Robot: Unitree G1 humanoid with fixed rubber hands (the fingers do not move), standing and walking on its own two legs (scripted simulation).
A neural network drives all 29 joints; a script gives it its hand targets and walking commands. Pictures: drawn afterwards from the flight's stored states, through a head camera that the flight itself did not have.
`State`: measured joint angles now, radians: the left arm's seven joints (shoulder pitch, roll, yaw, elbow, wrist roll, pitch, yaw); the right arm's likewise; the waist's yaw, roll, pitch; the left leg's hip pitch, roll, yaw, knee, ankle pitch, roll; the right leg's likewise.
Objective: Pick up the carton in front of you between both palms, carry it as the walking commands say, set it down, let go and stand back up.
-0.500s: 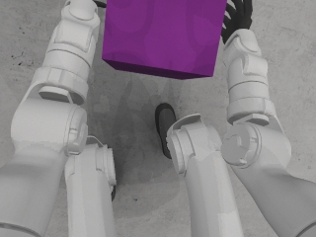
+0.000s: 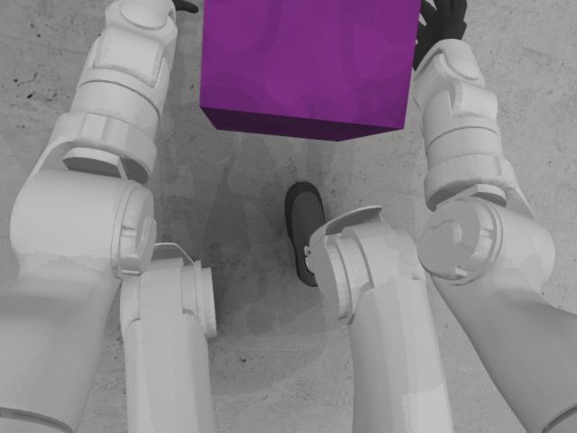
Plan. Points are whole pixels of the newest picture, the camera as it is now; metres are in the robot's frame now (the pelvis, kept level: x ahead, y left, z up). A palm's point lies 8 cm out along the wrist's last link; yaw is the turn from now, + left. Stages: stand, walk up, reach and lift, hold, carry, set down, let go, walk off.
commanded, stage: set down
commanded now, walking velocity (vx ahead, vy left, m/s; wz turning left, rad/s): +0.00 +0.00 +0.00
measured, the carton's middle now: (295, 51) +0.51 -0.12 -0.25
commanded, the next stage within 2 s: let go in 1.74 s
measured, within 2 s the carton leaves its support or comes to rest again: rests again in 0.44 s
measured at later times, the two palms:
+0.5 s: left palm out of the picture +0.56 +0.05 -0.20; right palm (435, 74) +0.46 -0.27 -0.18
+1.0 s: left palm out of the picture +0.59 +0.06 -0.10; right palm (483, 72) +0.45 -0.28 -0.11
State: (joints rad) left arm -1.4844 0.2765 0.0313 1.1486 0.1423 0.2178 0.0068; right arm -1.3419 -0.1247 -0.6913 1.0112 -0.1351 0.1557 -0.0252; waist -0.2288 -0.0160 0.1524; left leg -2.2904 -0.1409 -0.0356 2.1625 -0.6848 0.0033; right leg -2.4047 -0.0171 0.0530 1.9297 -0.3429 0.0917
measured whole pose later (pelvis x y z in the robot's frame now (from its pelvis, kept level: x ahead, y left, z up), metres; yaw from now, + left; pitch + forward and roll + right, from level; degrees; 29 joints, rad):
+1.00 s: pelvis -0.01 -0.02 +0.04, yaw +0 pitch +43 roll -2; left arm -1.54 0.45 -0.08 1.08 -0.05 0.20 0.02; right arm -1.17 -0.12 -0.40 0.80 0.17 0.09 -0.19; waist -0.22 0.02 0.21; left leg -2.14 -0.07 -0.04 2.04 -0.66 -0.01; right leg -2.27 0.01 0.02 1.82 -0.30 0.05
